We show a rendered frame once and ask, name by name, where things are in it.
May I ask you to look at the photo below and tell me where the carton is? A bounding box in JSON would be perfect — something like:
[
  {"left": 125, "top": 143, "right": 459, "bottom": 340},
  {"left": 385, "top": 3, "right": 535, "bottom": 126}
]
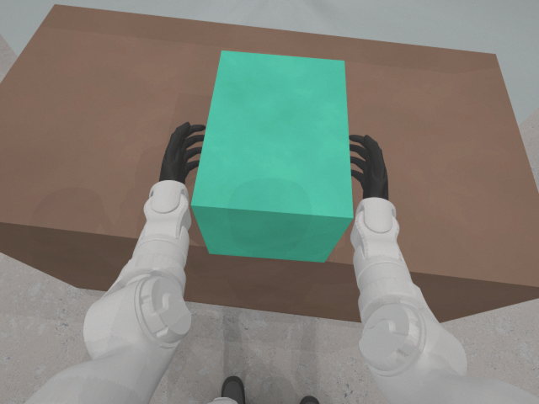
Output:
[{"left": 191, "top": 50, "right": 354, "bottom": 263}]

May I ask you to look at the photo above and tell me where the robot right hand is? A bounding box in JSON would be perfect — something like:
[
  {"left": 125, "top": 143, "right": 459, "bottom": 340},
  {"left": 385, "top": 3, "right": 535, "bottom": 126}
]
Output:
[{"left": 349, "top": 135, "right": 388, "bottom": 200}]

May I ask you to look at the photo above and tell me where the robot right upper arm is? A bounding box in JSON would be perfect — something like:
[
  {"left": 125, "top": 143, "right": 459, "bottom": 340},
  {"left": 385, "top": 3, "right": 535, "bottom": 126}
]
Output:
[{"left": 358, "top": 303, "right": 539, "bottom": 404}]

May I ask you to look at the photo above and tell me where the left robot foot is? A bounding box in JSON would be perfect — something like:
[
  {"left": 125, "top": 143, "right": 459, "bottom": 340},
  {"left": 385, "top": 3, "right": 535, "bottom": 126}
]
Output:
[{"left": 221, "top": 376, "right": 245, "bottom": 404}]

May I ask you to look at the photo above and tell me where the robot left hand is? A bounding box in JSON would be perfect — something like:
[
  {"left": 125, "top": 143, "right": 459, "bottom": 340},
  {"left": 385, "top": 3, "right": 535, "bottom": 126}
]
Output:
[{"left": 159, "top": 122, "right": 205, "bottom": 184}]

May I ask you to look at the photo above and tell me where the robot left upper arm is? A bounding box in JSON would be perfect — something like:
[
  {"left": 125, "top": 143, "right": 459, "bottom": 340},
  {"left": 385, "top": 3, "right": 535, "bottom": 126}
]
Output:
[{"left": 24, "top": 276, "right": 191, "bottom": 404}]

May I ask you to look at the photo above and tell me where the left robot forearm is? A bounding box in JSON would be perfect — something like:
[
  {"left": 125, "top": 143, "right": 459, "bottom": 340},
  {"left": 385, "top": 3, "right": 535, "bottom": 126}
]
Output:
[{"left": 83, "top": 180, "right": 191, "bottom": 356}]

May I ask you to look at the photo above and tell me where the right robot forearm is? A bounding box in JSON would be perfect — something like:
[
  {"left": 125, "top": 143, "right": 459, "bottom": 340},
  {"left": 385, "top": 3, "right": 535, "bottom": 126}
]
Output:
[{"left": 350, "top": 197, "right": 445, "bottom": 329}]

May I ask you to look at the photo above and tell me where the pedestal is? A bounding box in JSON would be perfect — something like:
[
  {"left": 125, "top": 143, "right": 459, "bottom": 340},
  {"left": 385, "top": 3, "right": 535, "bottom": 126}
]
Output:
[{"left": 0, "top": 4, "right": 539, "bottom": 323}]

